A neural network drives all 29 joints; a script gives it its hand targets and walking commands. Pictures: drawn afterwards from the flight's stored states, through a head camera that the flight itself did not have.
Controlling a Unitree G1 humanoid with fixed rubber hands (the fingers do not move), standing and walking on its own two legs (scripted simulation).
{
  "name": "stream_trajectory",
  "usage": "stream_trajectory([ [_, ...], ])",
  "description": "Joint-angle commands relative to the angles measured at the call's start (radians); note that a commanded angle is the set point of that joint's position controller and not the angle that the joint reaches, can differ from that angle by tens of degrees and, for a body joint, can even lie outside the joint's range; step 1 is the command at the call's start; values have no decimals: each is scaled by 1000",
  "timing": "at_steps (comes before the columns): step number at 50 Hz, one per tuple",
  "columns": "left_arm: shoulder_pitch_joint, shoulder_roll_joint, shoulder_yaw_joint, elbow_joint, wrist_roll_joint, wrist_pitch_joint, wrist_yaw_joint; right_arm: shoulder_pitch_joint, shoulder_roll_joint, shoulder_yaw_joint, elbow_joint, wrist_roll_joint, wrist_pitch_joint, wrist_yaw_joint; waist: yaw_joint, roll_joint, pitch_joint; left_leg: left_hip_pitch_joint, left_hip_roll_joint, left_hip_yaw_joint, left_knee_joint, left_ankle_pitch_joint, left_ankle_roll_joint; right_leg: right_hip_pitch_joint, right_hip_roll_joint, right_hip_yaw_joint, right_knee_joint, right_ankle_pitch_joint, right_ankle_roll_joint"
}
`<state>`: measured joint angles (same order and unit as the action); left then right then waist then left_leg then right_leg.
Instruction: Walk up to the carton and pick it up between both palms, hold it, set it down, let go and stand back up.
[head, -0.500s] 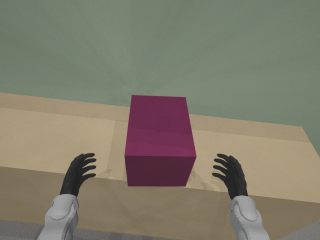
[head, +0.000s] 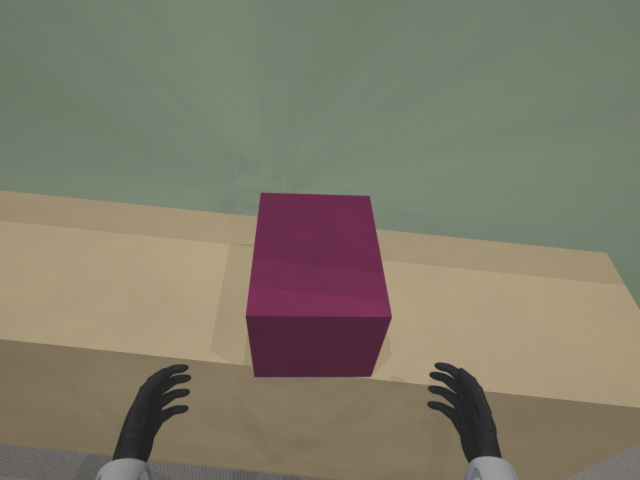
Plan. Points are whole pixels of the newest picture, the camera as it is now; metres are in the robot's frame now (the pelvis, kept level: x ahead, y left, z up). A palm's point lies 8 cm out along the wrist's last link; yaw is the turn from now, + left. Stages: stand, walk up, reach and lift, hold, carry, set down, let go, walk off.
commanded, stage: set down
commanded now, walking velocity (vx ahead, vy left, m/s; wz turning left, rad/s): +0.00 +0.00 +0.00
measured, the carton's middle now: (314, 282) +0.43 +0.02 -0.03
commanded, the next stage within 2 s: let go in 0.92 s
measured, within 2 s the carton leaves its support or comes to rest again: neither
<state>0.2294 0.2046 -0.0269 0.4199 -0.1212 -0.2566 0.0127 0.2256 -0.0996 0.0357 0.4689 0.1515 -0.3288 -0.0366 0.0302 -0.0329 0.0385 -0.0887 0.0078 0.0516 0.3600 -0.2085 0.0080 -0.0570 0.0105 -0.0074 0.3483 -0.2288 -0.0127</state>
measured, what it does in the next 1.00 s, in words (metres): stands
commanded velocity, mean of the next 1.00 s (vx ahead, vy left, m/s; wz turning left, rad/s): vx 0.00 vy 0.00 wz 0.00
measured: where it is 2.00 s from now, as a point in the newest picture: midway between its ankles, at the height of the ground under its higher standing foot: outside the picture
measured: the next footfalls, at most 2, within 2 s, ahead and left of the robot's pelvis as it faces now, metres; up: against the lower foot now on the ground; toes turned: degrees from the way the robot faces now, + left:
none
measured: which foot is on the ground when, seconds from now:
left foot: down 0.00-1.00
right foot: down 0.00-1.00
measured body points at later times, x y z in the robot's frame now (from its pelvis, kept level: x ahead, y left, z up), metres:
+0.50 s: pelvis +0.00 +0.00 +0.00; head +0.00 +0.01 +0.45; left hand +0.17 +0.23 -0.08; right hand +0.18 -0.21 -0.07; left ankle +0.00 +0.11 -0.75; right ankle -0.02 -0.11 -0.75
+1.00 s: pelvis -0.01 +0.00 +0.00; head +0.00 +0.01 +0.45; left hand +0.16 +0.23 -0.09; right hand +0.16 -0.22 -0.09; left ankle +0.00 +0.11 -0.75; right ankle -0.02 -0.11 -0.75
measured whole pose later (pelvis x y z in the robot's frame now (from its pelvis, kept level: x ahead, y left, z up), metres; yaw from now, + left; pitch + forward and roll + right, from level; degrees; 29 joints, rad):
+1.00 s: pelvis -0.01 +0.00 +0.00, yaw +0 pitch -4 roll +0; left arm 0.19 0.22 0.00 0.54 0.00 0.12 0.01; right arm 0.18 -0.16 -0.03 0.70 -0.01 -0.17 0.02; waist 0.01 -0.02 0.08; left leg -0.10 0.01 0.05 0.36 -0.20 0.01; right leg -0.07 0.01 0.00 0.35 -0.22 -0.01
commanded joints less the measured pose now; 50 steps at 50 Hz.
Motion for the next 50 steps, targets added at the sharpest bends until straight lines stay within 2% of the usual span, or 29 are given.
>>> stream_trajectory([
  [1,-82,82,34,-125,14,-23,0,-80,-79,-28,-102,-11,-44,2,-3,49,-50,93,-5,-31,-13,242,-44,-74,-15,47,-73,119,-29],
  [6,-66,74,22,-88,24,25,3,-63,-90,-39,-31,-33,-26,17,-7,56,-15,99,0,-32,-21,196,-42,-109,-15,39,-81,69,-40],
  [9,-63,88,26,-143,25,39,9,-56,-97,-44,-66,-29,-22,21,1,55,-56,108,-2,-25,-12,248,-40,-75,-11,39,-73,134,-33],
  [11,-37,98,31,-128,24,43,11,-46,-103,-38,-79,-32,-24,26,7,38,-71,109,-6,-27,-7,281,-39,-60,-12,39,-69,179,-28],
  [13,-38,103,43,-115,30,47,5,-42,-103,-43,-68,-30,-20,26,6,33,-58,106,-8,-24,-11,266,-37,-58,-11,38,-75,173,-25],
  [15,-26,90,36,-44,49,93,-6,-37,-110,-37,11,-56,12,22,-9,47,-21,119,-7,-25,-21,240,-37,-72,-14,37,-91,153,-30],
  [18,-36,93,33,-96,46,117,-7,-38,-118,-52,-6,-55,18,20,-6,43,-53,116,-4,-18,-13,274,-41,-55,-10,36,-84,175,-28],
  [20,-41,94,40,-76,63,132,-9,-47,-121,-49,18,-64,27,23,-2,34,-37,113,-7,-15,-15,267,-39,-50,-9,31,-87,176,-21],
  [22,-44,88,40,-15,88,189,-14,-57,-141,-59,100,-93,63,25,-12,53,12,108,-3,-15,-32,222,-44,-75,-5,22,-101,121,-30],
  [23,-50,85,39,-13,94,219,-15,-68,-147,-66,106,-105,78,24,-17,43,8,115,-1,-12,-31,217,-42,-79,-3,16,-105,112,-32],
  [24,-63,92,44,-74,80,220,-9,-78,-149,-73,42,-96,73,26,-6,16,-16,103,-1,-11,-29,225,-37,-71,-5,16,-98,131,-25],
  [25,-68,91,38,-56,88,236,-5,-83,-151,-79,74,-107,84,28,-12,37,-25,104,0,-9,-20,232,-40,-74,-4,17,-94,146,-25],
  [28,-55,107,55,-102,88,222,3,-73,-141,-71,8,-93,69,36,0,25,-66,108,-5,-7,-13,281,-37,-46,-6,17,-80,215,-12],
  [30,-55,94,48,-2,115,263,-4,-80,-152,-68,114,-126,103,36,-18,50,-17,109,-4,-9,-23,244,-41,-64,-3,11,-97,175,-21],
  [31,-66,102,54,-49,105,264,-4,-73,-144,-73,72,-116,104,37,-13,41,-27,99,-3,-6,-25,228,-37,-67,-9,13,-97,158,-18],
  [32,-71,99,46,-43,98,270,-4,-76,-143,-71,73,-119,107,37,-13,39,-27,97,-7,-3,-24,214,-34,-74,-13,15,-98,149,-19],
  [33,-73,83,37,18,119,301,-5,-94,-162,-80,149,-140,130,39,-26,50,-12,108,-1,-7,-26,196,-35,-96,-8,13,-100,131,-25],
  [34,-86,95,48,-61,96,290,1,-85,-158,-83,66,-123,120,42,-9,38,-50,102,-1,-4,-26,210,-33,-79,-9,11,-94,132,-20],
  [35,-80,96,45,-22,111,300,4,-84,-156,-79,103,-129,126,42,-15,48,-16,92,-2,-1,-28,208,-34,-83,-7,9,-97,129,-21],
  [36,-84,102,54,-50,104,298,6,-88,-148,-77,66,-124,124,43,-10,30,-49,97,-4,1,-27,216,-30,-68,-9,8,-94,144,-15],
  [38,-86,96,56,13,128,325,-3,-86,-156,-78,141,-141,140,44,-23,43,-25,106,-6,3,-28,194,-30,-92,-14,6,-98,129,-17],
  [39,-80,110,64,-40,121,316,-2,-75,-148,-73,88,-130,128,44,-7,44,-43,105,-7,5,-26,216,-28,-85,-14,4,-94,144,-12],
  [40,-81,115,63,-44,114,310,1,-70,-151,-80,80,-129,118,42,-15,40,-53,114,-7,5,-22,217,-29,-87,-13,7,-92,145,-10],
  [42,-95,102,58,-4,124,320,-1,-95,-155,-82,129,-143,124,43,-27,47,-26,100,-3,1,-21,192,-30,-103,-10,0,-89,127,-13],
  [44,-106,102,56,25,124,348,-6,-106,-156,-88,152,-157,142,45,-25,43,-11,92,-2,2,-31,141,-28,-127,-10,-3,-97,65,-19],
  [47,-126,103,51,-8,109,350,-1,-108,-164,-94,125,-155,135,48,-27,41,-30,92,0,7,-25,153,-32,-118,-7,-15,-89,63,-17],
  [50,-123,108,55,1,122,354,1,-109,-169,-95,149,-161,131,54,-25,48,-43,101,6,5,-16,179,-35,-129,-5,-17,-79,82,-19],
])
